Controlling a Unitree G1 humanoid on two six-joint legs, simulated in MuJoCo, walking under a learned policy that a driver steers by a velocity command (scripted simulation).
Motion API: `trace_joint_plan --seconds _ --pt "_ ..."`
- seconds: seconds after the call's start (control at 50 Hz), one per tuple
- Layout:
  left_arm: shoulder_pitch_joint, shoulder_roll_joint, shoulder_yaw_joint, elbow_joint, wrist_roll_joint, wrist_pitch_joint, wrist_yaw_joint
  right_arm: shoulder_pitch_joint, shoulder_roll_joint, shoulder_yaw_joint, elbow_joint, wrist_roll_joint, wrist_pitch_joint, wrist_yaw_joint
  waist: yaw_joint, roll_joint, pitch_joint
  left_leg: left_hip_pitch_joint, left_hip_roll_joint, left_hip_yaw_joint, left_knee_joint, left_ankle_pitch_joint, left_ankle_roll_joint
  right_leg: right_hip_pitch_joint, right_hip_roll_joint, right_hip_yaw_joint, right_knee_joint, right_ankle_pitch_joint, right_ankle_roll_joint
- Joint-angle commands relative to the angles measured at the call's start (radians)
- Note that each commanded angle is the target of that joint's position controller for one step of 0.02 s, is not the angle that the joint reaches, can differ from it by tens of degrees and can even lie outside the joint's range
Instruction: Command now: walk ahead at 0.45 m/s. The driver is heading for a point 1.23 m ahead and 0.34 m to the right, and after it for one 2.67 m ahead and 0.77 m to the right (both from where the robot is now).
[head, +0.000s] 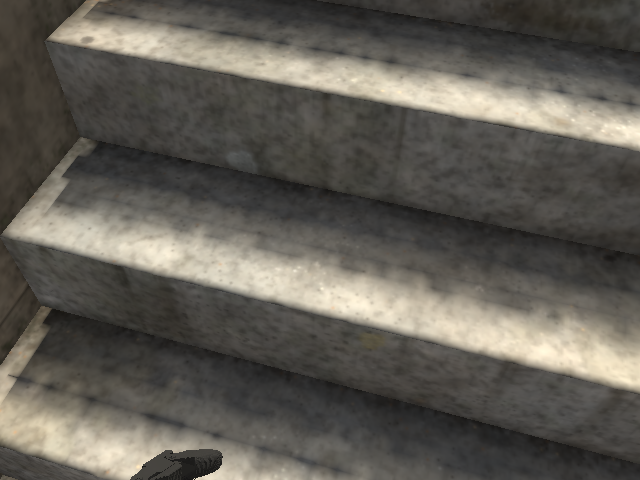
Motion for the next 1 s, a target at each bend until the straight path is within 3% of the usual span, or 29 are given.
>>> trace_joint_plan --seconds 0.02,0.08,0.16,0.2,0.3,0.34,0.38,0.4,0.42,0.44,0.46,0.48,0.5,0.52,0.54,0.58,0.6,0.64,0.68,0.72,0.74,0.8,0.82,0.84,0.88,0.94,0.96,0.98,1.0 --pt "0.168 0.142 0.092 0.152 0.010 -0.011 0.028 -0.229 0.078 0.045 -0.246 -0.017 -0.042 0.028 0.030 -0.004 0.057 -0.552 -0.022 -0.101 0.671 -0.037 -0.012 0.238 -0.233 0.745 -0.771 -0.140 -0.131" --pt "0.225 0.005 0.055 0.302 0.033 -0.068 -0.018 -0.153 0.147 0.078 -0.255 0.013 0.013 -0.030 -0.051 -0.071 0.134 -0.717 -0.020 -0.120 0.898 -0.233 -0.020 0.213 -0.223 0.497 -0.832 0.041 -0.050" --pt "0.171 0.138 0.085 0.277 0.002 -0.139 -0.030 -0.255 0.020 0.059 -0.355 0.002 0.049 -0.023 -0.083 -0.002 0.139 -0.557 0.116 0.015 0.501 -0.033 -0.048 0.107 -0.240 0.314 -1.043 0.192 -0.058" --pt "0.258 0.157 0.090 0.290 0.001 -0.144 -0.018 -0.240 0.019 0.051 -0.318 0.012 0.063 -0.009 -0.033 -0.037 0.060 -0.590 0.150 0.089 0.645 -0.069 -0.042 0.277 -0.250 0.287 -1.042 0.291 -0.105" --pt "0.595 0.145 0.100 0.332 0.033 -0.146 0.004 -0.599 0.067 0.061 -0.443 0.001 0.041 0.008 0.166 -0.127 0.144 -1.262 0.188 0.072 0.872 -0.425 -0.052 0.978 -0.380 0.419 -1.113 0.311 -0.121" --pt "0.575 0.214 0.115 0.313 0.055 -0.160 0.023 -0.699 0.080 0.073 -0.510 0.004 0.026 0.013 0.180 -0.145 0.162 -1.401 0.210 0.033 0.952 -0.612 -0.023 1.072 -0.448 0.398 -1.157 0.446 -0.094" --pt "0.571 0.220 0.123 0.338 0.026 -0.168 0.003 -0.803 0.089 0.096 -0.605 0.015 0.050 -0.010 0.165 -0.202 0.185 -1.256 0.266 0.048 0.747 -0.707 0.018 0.930 -0.405 0.304 -1.286 0.408 -0.029" --pt "0.694 0.091 0.042 0.545 0.088 -0.122 -0.099 -0.926 0.066 0.156 -0.615 -0.047 0.087 0.030 0.141 -0.086 -0.146 -1.094 0.248 0.038 0.441 -0.563 0.160 0.878 -0.388 0.274 -1.189 0.563 0.057" --pt "0.516 0.157 0.056 0.482 0.066 -0.095 -0.176 -0.964 0.103 0.175 -0.610 -0.055 0.121 0.064 0.055 -0.104 -0.104 -0.566 0.202 0.201 0.212 -0.474 0.141 0.412 -0.345 0.167 -1.350 0.736 0.002" --pt "0.612 0.255 0.078 0.531 0.077 -0.088 -0.262 -0.902 0.161 0.205 -0.600 0.017 0.160 0.087 0.004 -0.282 -0.156 -0.273 0.110 0.152 0.208 -0.480 0.070 0.279 -0.407 0.195 -1.383 1.129 -0.044" --pt "0.445 0.377 0.118 0.436 0.014 -0.116 -0.284 -0.687 0.068 0.162 -0.510 0.079 0.157 0.114 -0.140 -0.354 -0.229 -0.111 0.010 0.297 0.185 -0.366 0.025 0.433 -0.380 0.075 -1.234 1.930 -0.038" --pt "0.378 0.395 0.129 0.380 -0.013 -0.141 -0.267 -0.392 -0.058 0.102 -0.396 0.085 0.136 0.110 -0.222 -0.263 -0.381 0.095 -0.027 0.292 -0.103 -0.140 0.044 0.575 -0.346 0.079 -0.993 2.083 0.026" --pt "0.342 0.409 0.159 0.338 -0.169 -0.161 -0.153 0.183 -0.189 0.008 -0.174 0.004 0.048 0.011 -0.264 -0.122 -0.511 0.521 0.231 -0.216 -0.305 -0.210 0.047 0.413 -0.136 0.045 -0.394 1.465 0.154" --pt "0.349 0.302 0.140 0.280 -0.149 -0.154 -0.121 0.241 -0.325 -0.021 -0.114 -0.016 0.025 -0.047 -0.212 0.330 -0.669 0.643 0.514 -0.657 -0.621 0.496 0.016 0.262 0.071 0.194 0.024 0.416 0.187" --pt "0.369 0.184 0.128 0.289 -0.091 -0.145 -0.086 0.102 -0.270 -0.020 -0.162 0.005 -0.001 -0.067 -0.152 0.258 -0.639 0.491 0.526 -0.652 -0.590 0.756 0.054 0.250 0.095 0.435 0.410 0.377 0.176" --pt "0.236 0.123 0.129 0.182 -0.040 -0.094 -0.057 -0.174 -0.147 0.005 -0.122 0.037 -0.004 -0.069 0.021 0.280 -0.390 0.274 0.437 -0.429 -0.463 0.216 0.095 0.031 0.008 0.334 0.499 0.597 0.129" --pt "0.186 0.102 0.119 0.166 -0.001 -0.070 -0.049 -0.261 -0.041 0.020 -0.120 0.030 -0.007 -0.083 0.048 0.258 -0.252 0.139 0.388 -0.332 -0.461 -0.042 0.080 -0.032 -0.003 0.299 0.521 0.681 0.116" --pt "0.111 0.072 0.100 0.098 0.039 -0.007 -0.053 -0.311 0.032 0.037 -0.105 0.011 0.020 -0.123 0.094 0.114 -0.107 0.002 0.379 -0.266 -0.553 -0.194 0.078 -0.121 0.026 0.265 0.699 0.713 0.129" --pt "0.084 0.026 0.074 0.037 0.035 0.039 -0.027 -0.243 0.090 0.060 -0.064 0.007 -0.004 -0.127 0.124 0.032 0.010 -0.103 0.418 -0.179 -0.591 -0.086 0.065 -0.217 0.032 0.299 0.760 0.628 0.146" --pt "0.118 0.096 0.089 -0.009 0.034 0.040 -0.003 -0.258 0.021 0.049 -0.101 -0.004 -0.059 -0.120 0.155 -0.008 0.040 -0.118 0.492 -0.104 -0.709 0.149 0.055 -0.195 -0.003 0.346 0.647 0.559 0.161" --pt "0.155 0.136 0.098 0.006 0.017 0.057 -0.006 -0.286 -0.094 0.023 -0.132 -0.012 -0.066 -0.101 0.168 -0.049 0.062 -0.151 0.483 -0.032 -0.737 0.285 0.050 -0.147 0.013 0.274 0.558 0.489 0.172" --pt "0.137 0.144 0.119 -0.004 0.010 0.057 -0.003 -0.197 -0.143 0.009 -0.159 -0.014 -0.067 -0.083 0.106 -0.034 0.006 0.022 0.500 0.091 -0.769 0.507 0.106 -0.167 0.035 0.190 0.753 0.478 0.159" --pt "-0.069 0.254 0.054 -0.088 -0.141 0.059 -0.092 -0.335 -0.100 0.057 -0.118 -0.041 -0.071 0.029 0.059 0.198 -0.200 0.031 0.358 0.142 -0.838 0.084 0.150 -0.319 0.026 0.191 1.061 0.445 0.159" --pt "-0.052 0.254 0.072 -0.074 -0.113 0.058 -0.118 -0.404 -0.065 0.069 -0.148 -0.038 -0.056 0.063 0.064 0.107 -0.133 0.051 0.342 0.146 -0.851 -0.162 0.106 -0.356 0.026 0.234 1.066 0.467 0.158" --pt "-0.007 0.221 0.052 -0.038 -0.072 0.050 -0.139 -0.392 -0.017 0.118 -0.165 -0.034 -0.062 0.075 0.038 -0.098 -0.118 0.143 0.316 0.232 -0.824 -0.151 0.058 -0.359 -0.035 0.260 0.826 0.551 0.197" --pt "0.068 0.224 0.049 0.034 -0.009 0.017 -0.144 -0.353 -0.064 0.115 -0.164 -0.013 -0.109 0.084 0.061 -0.053 -0.088 0.115 0.320 0.340 -0.835 -0.106 0.034 -0.101 -0.155 0.154 0.310 0.586 0.222" --pt "0.026 0.189 0.044 0.029 -0.003 0.017 -0.163 -0.458 -0.071 0.107 -0.201 0.017 -0.115 0.076 0.083 -0.042 -0.081 0.078 0.290 0.388 -0.831 -0.122 -0.006 0.055 -0.205 0.053 -0.046 0.499 0.242" --pt "-0.066 0.165 0.041 0.035 -0.015 0.021 -0.164 -0.361 -0.104 0.080 -0.177 0.028 -0.097 0.069 0.002 0.038 -0.062 0.141 0.304 0.340 -0.826 -0.103 0.025 0.090 -0.169 -0.040 -0.265 0.364 0.271" --pt "-0.052 0.136 0.029 0.014 -0.008 0.024 -0.133 -0.222 -0.224 0.029 -0.135 -0.014 -0.076 0.054 -0.035 0.165 -0.087 0.287 0.443 0.249 -0.809 0.141 0.106 0.089 -0.143 -0.034 -0.279 0.455 0.234"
